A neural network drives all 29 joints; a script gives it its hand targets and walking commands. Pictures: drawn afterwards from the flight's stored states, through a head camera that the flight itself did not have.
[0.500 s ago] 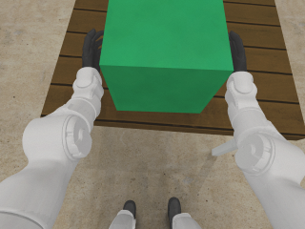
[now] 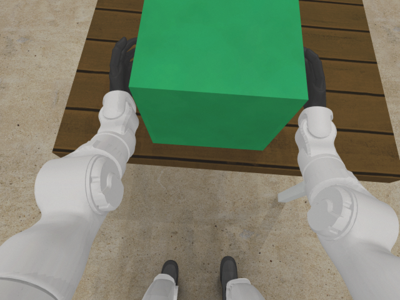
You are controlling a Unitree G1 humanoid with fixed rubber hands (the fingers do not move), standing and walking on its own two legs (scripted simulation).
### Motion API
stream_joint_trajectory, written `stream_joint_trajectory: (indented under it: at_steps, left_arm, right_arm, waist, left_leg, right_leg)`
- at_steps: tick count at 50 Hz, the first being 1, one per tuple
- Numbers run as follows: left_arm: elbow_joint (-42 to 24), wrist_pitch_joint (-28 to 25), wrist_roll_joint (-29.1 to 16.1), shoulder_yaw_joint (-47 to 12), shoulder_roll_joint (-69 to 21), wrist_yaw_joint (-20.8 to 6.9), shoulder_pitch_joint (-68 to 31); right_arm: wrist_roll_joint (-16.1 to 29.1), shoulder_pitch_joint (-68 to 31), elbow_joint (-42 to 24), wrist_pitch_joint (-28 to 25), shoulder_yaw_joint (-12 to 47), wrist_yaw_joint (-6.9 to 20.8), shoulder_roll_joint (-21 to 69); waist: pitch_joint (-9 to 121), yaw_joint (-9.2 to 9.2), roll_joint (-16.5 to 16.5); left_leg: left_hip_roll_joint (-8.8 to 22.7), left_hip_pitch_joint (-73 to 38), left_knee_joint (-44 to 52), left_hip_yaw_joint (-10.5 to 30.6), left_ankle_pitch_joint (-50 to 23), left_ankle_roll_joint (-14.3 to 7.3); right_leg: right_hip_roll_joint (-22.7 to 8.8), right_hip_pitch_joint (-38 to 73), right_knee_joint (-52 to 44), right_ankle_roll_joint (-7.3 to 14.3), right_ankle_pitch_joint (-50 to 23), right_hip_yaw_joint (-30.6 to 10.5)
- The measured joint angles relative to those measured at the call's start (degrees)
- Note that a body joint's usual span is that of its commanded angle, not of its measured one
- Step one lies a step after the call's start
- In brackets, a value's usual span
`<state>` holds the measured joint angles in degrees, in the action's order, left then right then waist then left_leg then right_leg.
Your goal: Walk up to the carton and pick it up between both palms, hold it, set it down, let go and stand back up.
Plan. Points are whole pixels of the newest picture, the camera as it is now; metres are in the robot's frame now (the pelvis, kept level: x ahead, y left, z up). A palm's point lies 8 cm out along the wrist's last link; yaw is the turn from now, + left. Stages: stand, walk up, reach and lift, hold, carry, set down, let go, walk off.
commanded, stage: reach and lift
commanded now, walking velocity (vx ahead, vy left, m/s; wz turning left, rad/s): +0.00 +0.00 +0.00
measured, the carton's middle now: (214, 73) +0.55 +0.01 +0.01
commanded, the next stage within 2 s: none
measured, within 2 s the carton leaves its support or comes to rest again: leaves its support in 1.54 s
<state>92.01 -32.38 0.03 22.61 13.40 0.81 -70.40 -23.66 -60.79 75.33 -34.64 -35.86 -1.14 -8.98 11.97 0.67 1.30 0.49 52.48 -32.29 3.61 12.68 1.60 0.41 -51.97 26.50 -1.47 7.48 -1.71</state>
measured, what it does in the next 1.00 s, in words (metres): stands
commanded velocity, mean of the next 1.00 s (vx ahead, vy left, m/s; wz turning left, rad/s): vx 0.00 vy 0.00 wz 0.00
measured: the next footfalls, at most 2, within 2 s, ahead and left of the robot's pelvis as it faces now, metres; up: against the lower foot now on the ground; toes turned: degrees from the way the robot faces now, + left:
none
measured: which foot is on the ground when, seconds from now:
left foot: down 0.00-1.00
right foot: down 0.00-1.00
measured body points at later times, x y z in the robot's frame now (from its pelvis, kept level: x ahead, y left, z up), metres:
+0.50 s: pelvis -0.01 +0.00 +0.00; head +0.16 +0.02 +0.42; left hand +0.50 +0.19 +0.04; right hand +0.48 -0.17 +0.05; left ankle -0.01 +0.12 -0.72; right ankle +0.02 -0.14 -0.72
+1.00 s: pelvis -0.02 +0.00 +0.00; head +0.12 +0.02 +0.43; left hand +0.46 +0.18 +0.04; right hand +0.45 -0.18 +0.05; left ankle -0.01 +0.12 -0.72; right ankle +0.02 -0.14 -0.72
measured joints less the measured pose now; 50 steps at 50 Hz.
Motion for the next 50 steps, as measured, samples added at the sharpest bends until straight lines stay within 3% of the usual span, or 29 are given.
stream_joint_trajectory:
  at_steps: [26, 50]
  left_arm:
    - [-0.1, -4.24, 0.0, -3.43, -0.22, 0.9, 1.56]
    - [-0.32, -3.72, 0.0, -8.25, -1.71, 3.42, 5.72]
  right_arm:
    - [1.84, 0.73, 3.97, -6.67, -0.01, -1.69, 0.1]
    - [9.08, 4.53, 7.12, -7.49, 5.38, -1.91, 0.09]
  waist:
    - [0.53, 0.0, 0.0]
    - [2.9, 0.0, -0.01]
  left_leg:
    - [0.06, 0.0, 1.52, 0.0, -1.56, 0.0]
    - [0.06, -0.01, 1.67, -0.01, -2.89, 0.0]
  right_leg:
    - [0.0, 0.0, -1.49, 0.0, -1.5, 0.0]
    - [0.01, 0.01, -1.62, 0.0, -2.86, 0.01]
